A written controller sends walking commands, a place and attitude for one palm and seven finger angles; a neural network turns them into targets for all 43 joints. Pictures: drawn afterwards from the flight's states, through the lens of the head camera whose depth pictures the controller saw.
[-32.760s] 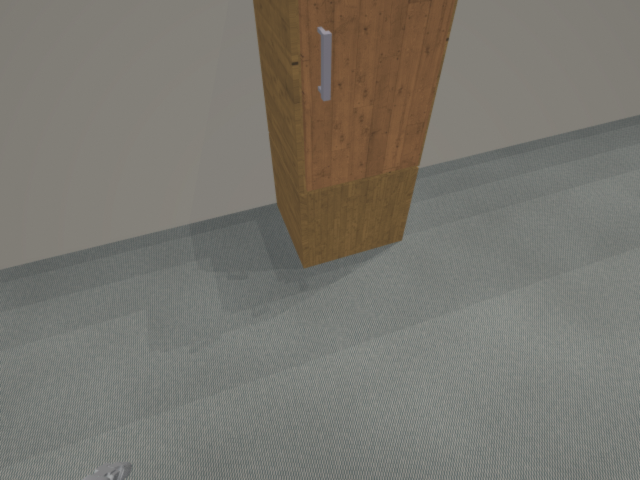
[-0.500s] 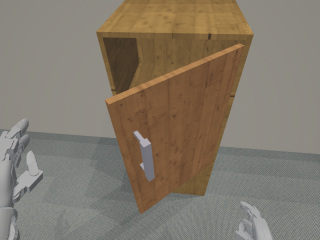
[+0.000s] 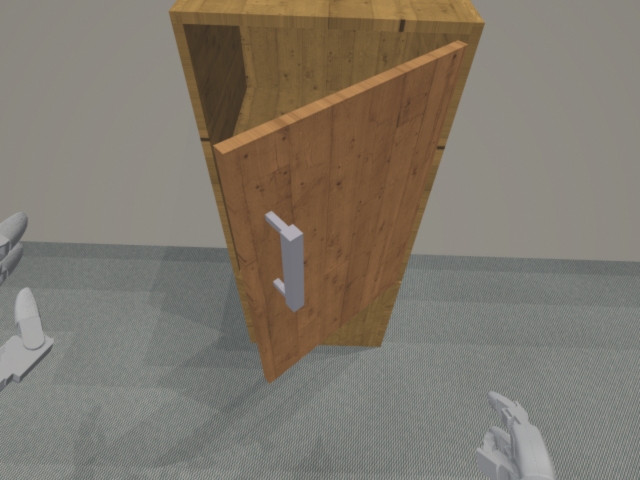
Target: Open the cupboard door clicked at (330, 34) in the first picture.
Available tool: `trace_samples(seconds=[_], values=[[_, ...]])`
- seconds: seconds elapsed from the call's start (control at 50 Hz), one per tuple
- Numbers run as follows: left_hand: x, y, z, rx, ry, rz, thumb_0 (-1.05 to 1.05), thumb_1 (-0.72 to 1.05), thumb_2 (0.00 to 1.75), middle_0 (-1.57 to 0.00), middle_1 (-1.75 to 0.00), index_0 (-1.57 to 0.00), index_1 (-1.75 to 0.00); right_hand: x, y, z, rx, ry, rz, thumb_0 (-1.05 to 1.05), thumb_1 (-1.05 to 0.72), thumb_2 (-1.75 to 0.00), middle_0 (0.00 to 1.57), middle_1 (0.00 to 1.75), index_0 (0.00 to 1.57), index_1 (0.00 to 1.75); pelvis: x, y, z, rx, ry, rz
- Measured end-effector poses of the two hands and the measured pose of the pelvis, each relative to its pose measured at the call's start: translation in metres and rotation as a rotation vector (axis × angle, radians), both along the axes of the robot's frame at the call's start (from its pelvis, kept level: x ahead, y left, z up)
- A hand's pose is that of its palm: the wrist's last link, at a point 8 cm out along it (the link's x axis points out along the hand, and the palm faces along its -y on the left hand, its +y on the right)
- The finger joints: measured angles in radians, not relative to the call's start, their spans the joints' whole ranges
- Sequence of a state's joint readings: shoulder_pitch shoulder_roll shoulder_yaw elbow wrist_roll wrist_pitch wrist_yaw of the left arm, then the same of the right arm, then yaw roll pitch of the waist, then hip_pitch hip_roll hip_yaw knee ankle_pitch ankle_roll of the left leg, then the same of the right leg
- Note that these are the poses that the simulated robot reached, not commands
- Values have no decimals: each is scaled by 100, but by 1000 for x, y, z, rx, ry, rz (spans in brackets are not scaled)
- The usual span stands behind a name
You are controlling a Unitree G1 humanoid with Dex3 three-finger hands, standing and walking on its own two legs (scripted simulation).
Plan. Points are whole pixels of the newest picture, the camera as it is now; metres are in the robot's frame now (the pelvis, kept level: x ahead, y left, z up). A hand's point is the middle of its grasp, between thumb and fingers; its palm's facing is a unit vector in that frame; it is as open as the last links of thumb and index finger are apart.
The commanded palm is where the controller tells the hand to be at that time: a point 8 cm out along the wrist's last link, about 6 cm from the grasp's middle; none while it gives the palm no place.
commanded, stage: step back with the hand held close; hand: left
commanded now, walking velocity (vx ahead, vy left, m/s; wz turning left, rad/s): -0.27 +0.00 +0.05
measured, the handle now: (284, 264) +0.37 +0.07 +0.06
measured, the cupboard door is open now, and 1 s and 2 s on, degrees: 42 42 42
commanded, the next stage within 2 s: stop stepping back and stand still in 0.52 s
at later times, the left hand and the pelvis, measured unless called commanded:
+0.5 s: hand out of the picture +0.07 +0.29 +0.17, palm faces +0.52 -0.72 -0.47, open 7.4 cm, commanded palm -0.01 +0.32 +0.18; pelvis -0.12 +0.01 -0.03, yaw +6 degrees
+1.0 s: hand out of the picture -0.04 +0.29 +0.17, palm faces +0.46 -0.79 -0.42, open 7.4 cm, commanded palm -0.11 +0.32 +0.18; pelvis -0.25 +0.01 +0.00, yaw +1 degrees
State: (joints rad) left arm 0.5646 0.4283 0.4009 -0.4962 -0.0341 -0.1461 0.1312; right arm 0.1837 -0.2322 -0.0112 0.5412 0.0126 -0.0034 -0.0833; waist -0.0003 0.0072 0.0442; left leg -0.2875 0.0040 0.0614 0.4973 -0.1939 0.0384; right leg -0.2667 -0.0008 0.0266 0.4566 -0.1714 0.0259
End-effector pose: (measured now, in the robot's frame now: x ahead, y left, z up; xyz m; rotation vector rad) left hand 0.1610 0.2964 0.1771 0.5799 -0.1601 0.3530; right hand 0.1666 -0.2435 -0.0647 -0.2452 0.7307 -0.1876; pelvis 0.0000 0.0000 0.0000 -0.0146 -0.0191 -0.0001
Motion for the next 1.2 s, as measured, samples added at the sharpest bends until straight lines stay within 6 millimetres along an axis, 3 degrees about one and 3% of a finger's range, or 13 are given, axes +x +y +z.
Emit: trace_samples(seconds=[0.18,0.32,0.5,0.58,0.68,0.72,0.8,0.92,1.02,1.1,1.2], values=[[-56,12,-2,45,-89,68,1,89,90,-21,-30,-22,-30,-44,15,-17,13,-20,54,1,-90,-90,20,30,20,30,-41,3,-14,-8,-22,45],[-100,10,-2,28,-147,105,1,89,90,-21,-30,-22,-30,-73,22,-30,15,12,110,1,-90,-90,20,30,20,30,-72,1,-20,-1,-25,79],[-137,22,7,70,-203,65,1,89,90,-21,-30,-22,-30,-116,28,-32,-8,-5,94,1,-90,-90,20,30,20,30,-121,7,-26,-56,-35,106],[-170,23,16,88,-248,79,1,89,90,-21,-30,-22,-30,-133,33,-31,33,-26,111,1,-90,-90,20,30,20,30,-141,1,-27,-61,-25,115],[-214,12,8,62,-221,110,1,89,90,-21,-30,-21,-30,-150,38,-34,71,-56,173,1,-90,-90,20,30,20,30,-179,-8,-31,-12,24,79],[-226,8,5,29,-199,103,1,89,90,-21,-30,-21,-30,-162,38,-32,60,-22,196,1,-90,-90,20,30,20,30,-191,-5,-24,-11,11,74],[-238,13,5,-28,-175,100,1,89,90,-21,-30,-22,-30,-191,37,-15,23,9,177,2,-90,-90,20,30,20,30,-202,0,-7,16,12,54],[-237,33,-1,-58,-175,78,1,89,90,-21,-30,-21,-30,-225,32,1,-24,-55,98,1,-90,-90,20,30,20,30,-227,14,-6,5,-2,44],[-247,24,6,-37,-125,14,1,89,90,-21,-30,-21,-30,-262,33,13,0,-84,54,1,-90,-90,20,30,20,30,-249,13,5,-5,-4,18],[-264,9,11,-3,-77,-26,1,89,90,-21,-30,-21,-30,-290,29,8,22,-51,26,1,-90,-90,20,30,20,30,-260,8,8,-7,7,5],[-284,3,10,43,-58,-13,1,89,90,-21,-30,-22,-30,-315,14,-18,27,35,18,1,-90,-90,20,30,20,30,-278,3,-2,8,4,-14]])
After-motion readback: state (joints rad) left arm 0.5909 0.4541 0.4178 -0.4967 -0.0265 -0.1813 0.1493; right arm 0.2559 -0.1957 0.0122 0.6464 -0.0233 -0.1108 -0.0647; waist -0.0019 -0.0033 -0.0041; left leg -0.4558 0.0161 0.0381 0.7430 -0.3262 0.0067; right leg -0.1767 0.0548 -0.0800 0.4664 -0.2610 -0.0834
